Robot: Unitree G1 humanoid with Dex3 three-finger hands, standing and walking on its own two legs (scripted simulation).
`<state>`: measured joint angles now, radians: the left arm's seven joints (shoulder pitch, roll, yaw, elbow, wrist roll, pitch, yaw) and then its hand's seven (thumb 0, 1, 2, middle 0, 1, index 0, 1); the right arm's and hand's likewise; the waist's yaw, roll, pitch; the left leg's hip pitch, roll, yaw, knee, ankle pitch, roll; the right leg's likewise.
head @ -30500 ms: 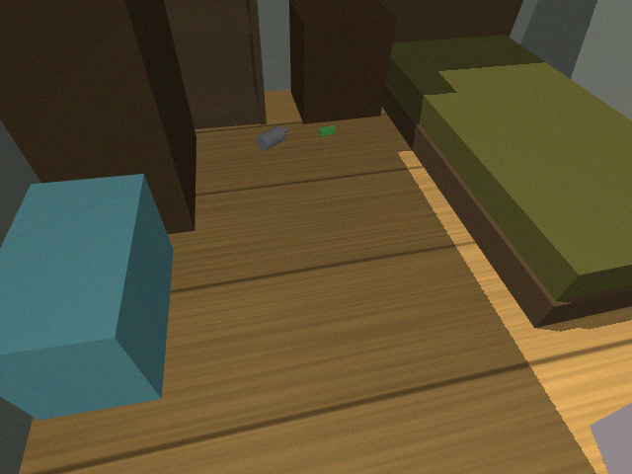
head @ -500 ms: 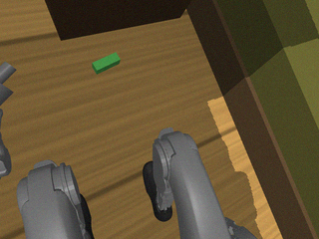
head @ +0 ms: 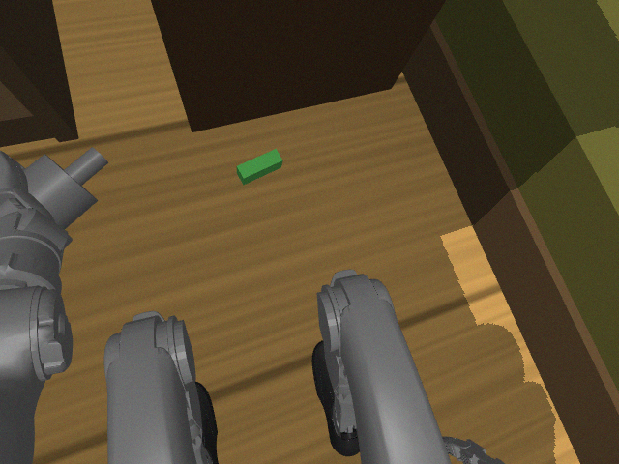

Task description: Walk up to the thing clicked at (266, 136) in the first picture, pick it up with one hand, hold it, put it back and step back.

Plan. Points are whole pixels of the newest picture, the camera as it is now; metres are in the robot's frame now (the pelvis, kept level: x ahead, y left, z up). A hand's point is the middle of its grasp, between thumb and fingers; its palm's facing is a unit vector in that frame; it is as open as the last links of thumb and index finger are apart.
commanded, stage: lift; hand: left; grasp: from above
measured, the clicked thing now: (43, 201) +0.49 +0.28 -0.15
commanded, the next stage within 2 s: hold in 1.26 s
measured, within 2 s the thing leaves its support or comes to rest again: neither
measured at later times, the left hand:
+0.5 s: hand out of the picture +0.39 +0.27 +0.07, palm faces -0.29 -0.33 -0.90, open 11.0 cm
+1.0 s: hand out of the picture +0.38 +0.25 +0.23, palm faces -0.33 -0.36 -0.87, open 11.1 cm
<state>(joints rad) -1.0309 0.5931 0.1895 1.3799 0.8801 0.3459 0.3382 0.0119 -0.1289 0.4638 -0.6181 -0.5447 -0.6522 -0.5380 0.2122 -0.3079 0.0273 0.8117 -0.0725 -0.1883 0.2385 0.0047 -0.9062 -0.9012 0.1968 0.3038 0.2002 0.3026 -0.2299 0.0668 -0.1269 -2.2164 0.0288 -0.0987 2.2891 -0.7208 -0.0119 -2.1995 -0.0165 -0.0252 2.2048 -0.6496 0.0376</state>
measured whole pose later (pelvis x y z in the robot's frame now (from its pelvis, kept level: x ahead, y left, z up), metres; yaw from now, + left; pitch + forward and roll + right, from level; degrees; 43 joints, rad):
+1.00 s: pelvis +0.06 -0.01 +0.33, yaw +4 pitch +18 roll -2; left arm -0.55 0.26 -0.10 1.03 0.69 0.56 0.30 0.00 -0.09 0.38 -0.66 -0.44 -0.69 -0.45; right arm 0.26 -0.24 0.02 0.85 0.05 -0.14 -0.05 0.01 -0.89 -0.90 0.20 0.30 0.20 0.30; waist -0.10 0.03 -0.15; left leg -0.90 0.06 -0.03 1.07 -0.48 -0.03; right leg -0.90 -0.01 -0.04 1.03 -0.44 0.00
